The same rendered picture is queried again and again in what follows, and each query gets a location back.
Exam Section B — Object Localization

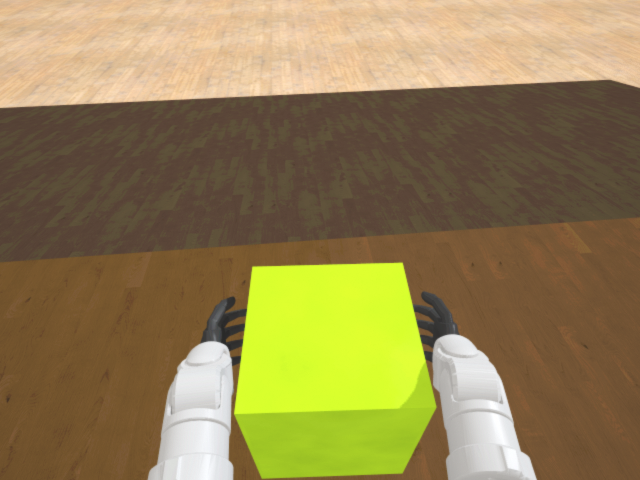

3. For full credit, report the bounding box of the right robot forearm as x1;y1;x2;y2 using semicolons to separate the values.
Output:
432;334;537;480

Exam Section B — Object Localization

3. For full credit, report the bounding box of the left robot forearm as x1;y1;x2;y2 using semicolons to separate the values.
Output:
148;341;234;480

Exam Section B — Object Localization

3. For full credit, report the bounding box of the carton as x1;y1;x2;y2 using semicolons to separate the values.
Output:
234;263;436;479

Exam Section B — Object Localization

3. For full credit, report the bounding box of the right robot hand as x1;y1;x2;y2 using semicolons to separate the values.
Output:
412;291;460;362

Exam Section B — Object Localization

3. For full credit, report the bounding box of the left robot hand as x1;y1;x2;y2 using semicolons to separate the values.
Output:
200;297;247;366

